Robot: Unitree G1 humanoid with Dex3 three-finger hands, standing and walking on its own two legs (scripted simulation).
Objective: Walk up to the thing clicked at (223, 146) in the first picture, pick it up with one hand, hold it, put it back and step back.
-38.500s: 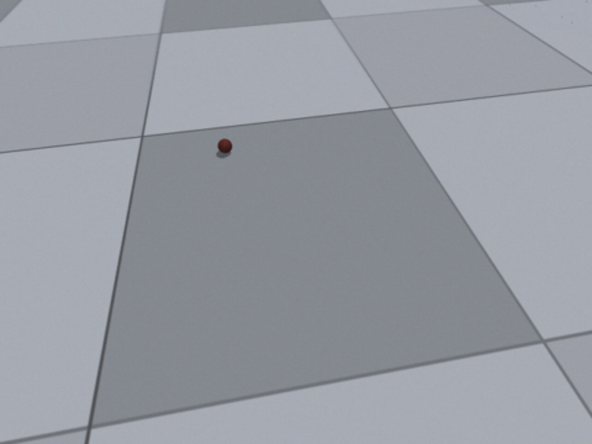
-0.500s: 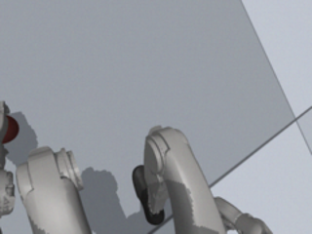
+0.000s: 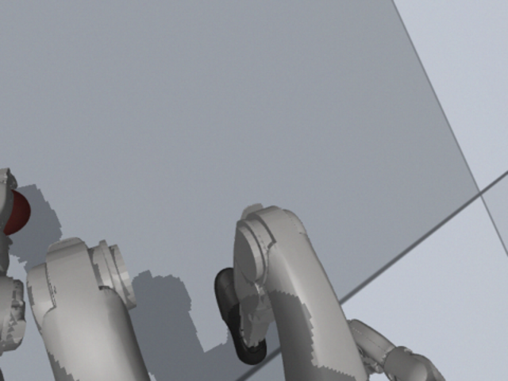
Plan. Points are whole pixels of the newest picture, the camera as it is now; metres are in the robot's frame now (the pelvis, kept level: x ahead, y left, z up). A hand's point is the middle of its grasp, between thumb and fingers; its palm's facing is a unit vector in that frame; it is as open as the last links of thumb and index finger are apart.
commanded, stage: close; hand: left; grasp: from above
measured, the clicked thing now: (0, 212) +0.38 +0.31 -0.27
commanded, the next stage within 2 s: settle in 0.62 s
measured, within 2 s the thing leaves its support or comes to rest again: leaves its support in 0.98 s
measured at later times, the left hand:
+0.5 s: hand out of the picture +0.35 +0.32 -0.25, palm faces -0.45 -0.13 -0.88, open 10.3 cm
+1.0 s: hand out of the picture +0.36 +0.31 -0.25, palm faces -0.43 -0.16 -0.89, open 10.2 cm
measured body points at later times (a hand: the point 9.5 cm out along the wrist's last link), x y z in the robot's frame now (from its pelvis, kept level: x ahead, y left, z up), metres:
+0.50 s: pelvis +0.00 +0.00 +0.00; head +0.23 +0.14 +0.36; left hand +0.37 +0.32 -0.20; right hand +0.11 -0.24 -0.07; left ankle +0.07 +0.14 -0.27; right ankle +0.11 -0.11 -0.27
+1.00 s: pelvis +0.00 +0.00 +0.00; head +0.23 +0.13 +0.36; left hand +0.38 +0.32 -0.19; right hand +0.11 -0.24 -0.08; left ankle +0.07 +0.14 -0.27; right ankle +0.11 -0.11 -0.27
